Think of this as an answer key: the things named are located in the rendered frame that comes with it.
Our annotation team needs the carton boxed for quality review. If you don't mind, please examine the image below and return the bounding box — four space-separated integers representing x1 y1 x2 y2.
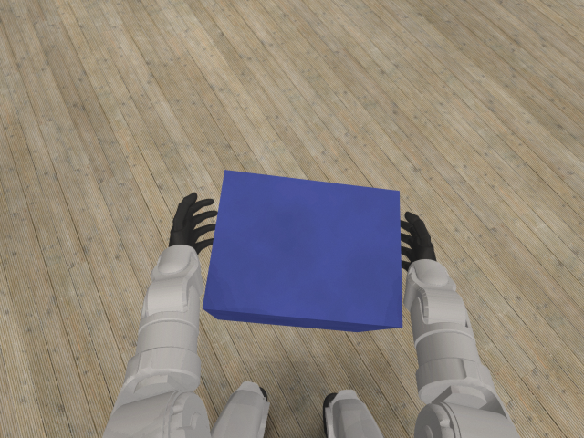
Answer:
203 170 402 332

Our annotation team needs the robot left forearm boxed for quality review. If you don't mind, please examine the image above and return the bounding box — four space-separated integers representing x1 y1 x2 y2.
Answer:
102 245 204 438

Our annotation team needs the robot right forearm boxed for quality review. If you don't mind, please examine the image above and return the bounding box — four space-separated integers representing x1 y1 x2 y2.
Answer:
403 259 520 438

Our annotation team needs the right robot upper arm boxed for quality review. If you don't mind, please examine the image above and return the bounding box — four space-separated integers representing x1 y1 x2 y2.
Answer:
414 401 519 438

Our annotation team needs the left robot upper arm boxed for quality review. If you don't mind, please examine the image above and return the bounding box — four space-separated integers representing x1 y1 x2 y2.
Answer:
104 390 212 438

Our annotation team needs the left robot hand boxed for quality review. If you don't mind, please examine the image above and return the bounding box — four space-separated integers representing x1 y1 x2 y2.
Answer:
169 193 218 255

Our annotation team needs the right robot hand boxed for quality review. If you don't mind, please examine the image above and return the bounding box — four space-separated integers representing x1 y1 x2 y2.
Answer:
401 212 437 272

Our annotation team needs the right robot thigh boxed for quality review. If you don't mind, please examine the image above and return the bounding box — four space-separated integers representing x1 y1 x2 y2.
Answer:
325 399 384 438

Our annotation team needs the robot left shin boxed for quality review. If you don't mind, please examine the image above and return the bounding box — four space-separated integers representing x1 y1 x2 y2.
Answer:
228 381 264 401

